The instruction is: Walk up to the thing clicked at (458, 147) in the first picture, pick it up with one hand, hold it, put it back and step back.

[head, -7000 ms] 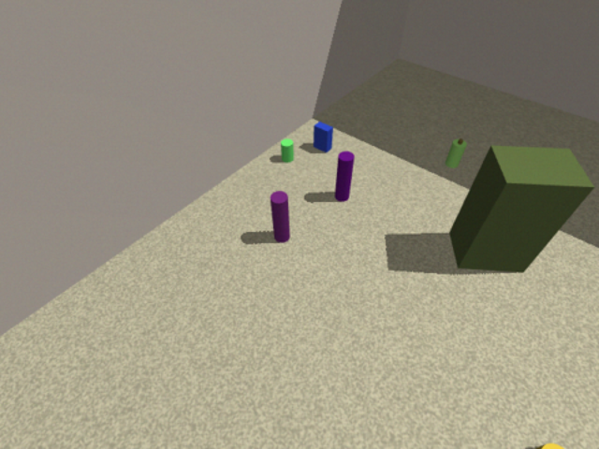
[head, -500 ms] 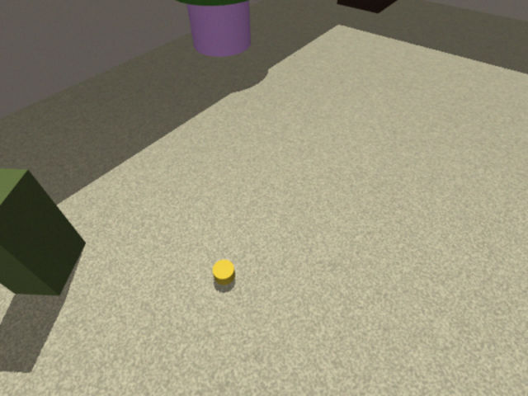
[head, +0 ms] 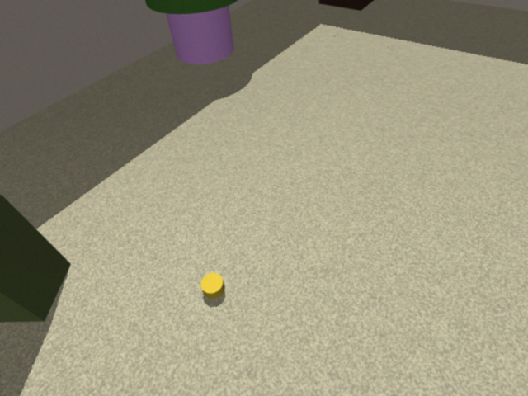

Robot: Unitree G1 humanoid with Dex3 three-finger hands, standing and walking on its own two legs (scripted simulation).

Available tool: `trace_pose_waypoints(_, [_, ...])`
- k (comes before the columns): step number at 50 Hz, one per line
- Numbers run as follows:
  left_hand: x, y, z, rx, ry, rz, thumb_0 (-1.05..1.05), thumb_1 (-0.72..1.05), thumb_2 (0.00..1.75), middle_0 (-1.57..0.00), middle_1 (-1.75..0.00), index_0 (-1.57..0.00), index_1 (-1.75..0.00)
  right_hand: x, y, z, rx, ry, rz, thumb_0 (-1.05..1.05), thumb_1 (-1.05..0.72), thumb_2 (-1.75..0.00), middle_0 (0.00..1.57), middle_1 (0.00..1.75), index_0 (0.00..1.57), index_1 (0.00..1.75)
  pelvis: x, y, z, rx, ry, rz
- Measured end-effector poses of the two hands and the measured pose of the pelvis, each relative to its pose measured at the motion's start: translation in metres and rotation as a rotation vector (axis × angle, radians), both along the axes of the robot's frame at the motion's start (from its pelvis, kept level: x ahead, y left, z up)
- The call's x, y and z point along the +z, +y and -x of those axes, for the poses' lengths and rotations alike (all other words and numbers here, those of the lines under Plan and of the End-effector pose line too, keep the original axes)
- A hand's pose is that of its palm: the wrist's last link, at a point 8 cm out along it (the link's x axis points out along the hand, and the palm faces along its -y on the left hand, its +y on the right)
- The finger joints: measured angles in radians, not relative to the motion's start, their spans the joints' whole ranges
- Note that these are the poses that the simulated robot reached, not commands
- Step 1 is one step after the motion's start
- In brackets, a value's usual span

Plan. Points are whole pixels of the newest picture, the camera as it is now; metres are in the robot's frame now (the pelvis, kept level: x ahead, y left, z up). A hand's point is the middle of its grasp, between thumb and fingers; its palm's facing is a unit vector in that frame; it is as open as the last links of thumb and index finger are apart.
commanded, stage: walk up
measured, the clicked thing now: out of the picture +0.67 +1.62 -0.68
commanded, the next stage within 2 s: none
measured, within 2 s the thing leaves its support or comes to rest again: neither
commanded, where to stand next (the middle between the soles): +0.41 +0.03 m, yaw +1 degrees
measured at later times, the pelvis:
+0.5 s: pelvis +0.19 +0.03 -0.02, yaw +10 degrees
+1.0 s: pelvis +0.36 -0.02 +0.00, yaw +23 degrees
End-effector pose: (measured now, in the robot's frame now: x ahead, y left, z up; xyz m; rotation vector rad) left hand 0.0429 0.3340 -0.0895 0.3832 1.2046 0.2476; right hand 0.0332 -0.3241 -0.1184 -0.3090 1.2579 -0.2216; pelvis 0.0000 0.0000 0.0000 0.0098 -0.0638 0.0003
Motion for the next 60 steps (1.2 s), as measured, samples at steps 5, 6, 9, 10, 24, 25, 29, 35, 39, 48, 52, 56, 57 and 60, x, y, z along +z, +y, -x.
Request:
trace_pose_waypoints(5, [0.009,-0.015,-0.004,0.049,-0.007,-0.013,0.0,0.9,0.9,-0.2,-0.3,-0.21,-0.3,-0.002,-0.011,-0.035,0.012,0.015,-0.008,0.01,-0.91,-0.9,0.2,0.3,0.2,0.3,0.004,-0.007,-0.029,0.0,-0.003,0.019])
trace_pose_waypoints(6, [0.011,-0.017,-0.006,0.056,0.001,-0.01,0.0,0.9,0.9,-0.2,-0.3,-0.21,-0.3,0.001,-0.01,-0.044,0.018,0.002,-0.014,0.01,-0.91,-0.9,0.2,0.3,0.2,0.3,0.007,-0.008,-0.035,0.001,-0.002,0.021])
trace_pose_waypoints(9, [0.013,-0.021,-0.017,0.068,0.016,0.0,0.0,0.9,0.9,-0.21,-0.3,-0.21,-0.3,0.007,-0.006,-0.07,0.042,-0.021,-0.026,0.01,-0.91,-0.9,0.2,0.3,0.2,0.3,0.011,-0.009,-0.055,0.008,0.004,0.028])
trace_pose_waypoints(10, [0.012,-0.021,-0.022,0.069,0.018,0.004,0.0,0.9,0.9,-0.21,-0.3,-0.21,-0.3,0.008,-0.005,-0.078,0.05,-0.022,-0.029,0.01,-0.91,-0.9,0.2,0.3,0.2,0.3,0.012,-0.009,-0.062,0.011,0.006,0.031])
trace_pose_waypoints(24, [-0.045,0.004,-0.18,0.095,-0.107,0.107,0.0,0.9,0.9,-0.21,-0.3,-0.21,-0.3,0.016,0.037,-0.226,0.183,-0.006,0.054,0.01,-0.91,-0.9,0.21,0.3,0.21,0.3,-0.017,0.026,-0.187,0.156,0.027,-0.004])
trace_pose_waypoints(25, [-0.045,0.003,-0.191,0.089,-0.101,0.117,0.0,0.9,0.9,-0.2,-0.3,-0.2,-0.3,0.02,0.041,-0.238,0.182,-0.034,0.057,0.01,-0.91,-0.9,0.21,0.3,0.21,0.3,-0.015,0.028,-0.195,0.17,0.025,0.006])
trace_pose_waypoints(29, [-0.029,0.002,-0.236,0.085,-0.143,0.137,0.01,0.91,0.9,-0.2,-0.3,-0.21,-0.3,0.037,0.051,-0.278,0.211,-0.077,0.062,0.01,-0.91,-0.9,0.21,0.3,0.21,0.3,-0.001,0.031,-0.226,0.216,0.03,0.015])
trace_pose_waypoints(35, [-0.008,0.008,-0.282,0.142,-0.226,0.098,0.0,0.9,0.9,-0.21,-0.3,-0.21,-0.3,0.04,0.049,-0.337,0.311,-0.076,0.055,0.01,-0.9,-0.9,0.21,0.3,0.21,0.3,0.004,0.021,-0.274,0.276,0.03,0.001])
trace_pose_waypoints(39, [-0.002,0.005,-0.298,0.181,-0.227,0.042,0.0,0.91,0.9,-0.2,-0.3,-0.2,-0.3,0.026,0.037,-0.387,0.368,-0.092,0.04,0.01,-0.9,-0.9,0.21,0.3,0.21,0.3,-0.003,0.006,-0.309,0.303,0.029,-0.008])
trace_pose_waypoints(48, [0.009,-0.033,-0.281,0.337,-0.159,-0.023,0.0,0.9,0.9,-0.2,-0.3,-0.21,-0.3,-0.003,0.035,-0.502,0.489,-0.104,0.011,0.01,-0.91,-0.9,0.2,0.3,0.2,0.3,-0.007,-0.017,-0.355,0.393,0.025,-0.013])
trace_pose_waypoints(52, [0.012,-0.044,-0.26,0.398,-0.106,-0.021,0.0,0.9,0.9,-0.21,-0.3,-0.21,-0.3,0.0,0.042,-0.53,0.54,-0.085,-0.003,0.01,-0.91,-0.9,0.2,0.3,0.2,0.3,0.0,-0.018,-0.367,0.419,0.036,-0.006])
trace_pose_waypoints(56, [0.008,-0.048,-0.238,0.458,-0.064,-0.022,0.0,0.9,0.9,-0.21,-0.3,-0.21,-0.3,0.003,0.05,-0.546,0.58,-0.046,0.011,0.01,-0.91,-0.9,0.2,0.3,0.2,0.3,0.0,-0.018,-0.375,0.453,0.038,0.003])
trace_pose_waypoints(57, [0.007,-0.048,-0.233,0.47,-0.054,-0.021,0.0,0.9,0.9,-0.21,-0.3,-0.21,-0.3,0.003,0.053,-0.55,0.588,-0.04,0.015,0.01,-0.91,-0.9,0.2,0.3,0.2,0.3,0.0,-0.017,-0.376,0.461,0.038,0.004])
trace_pose_waypoints(60, [-0.001,-0.045,-0.219,0.499,-0.03,-0.014,0.0,0.9,0.9,-0.21,-0.3,-0.21,-0.3,0.006,0.064,-0.561,0.615,-0.038,0.029,0.01,-0.91,-0.9,0.2,0.3,0.2,0.3,-0.003,-0.012,-0.376,0.486,0.037,0.006])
